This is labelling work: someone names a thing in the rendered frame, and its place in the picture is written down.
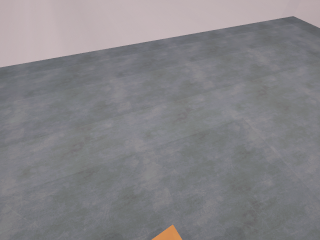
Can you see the carton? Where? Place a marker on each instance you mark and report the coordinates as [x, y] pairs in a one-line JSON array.
[[168, 234]]

